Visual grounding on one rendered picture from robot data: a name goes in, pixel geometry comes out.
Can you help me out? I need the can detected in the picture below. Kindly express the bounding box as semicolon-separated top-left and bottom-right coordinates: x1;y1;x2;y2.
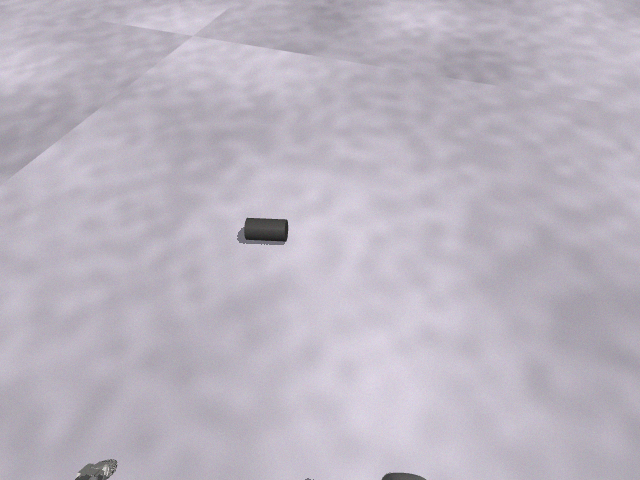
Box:
244;218;288;242

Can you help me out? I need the left robot hand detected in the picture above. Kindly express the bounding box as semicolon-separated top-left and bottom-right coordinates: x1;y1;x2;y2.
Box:
75;459;117;480

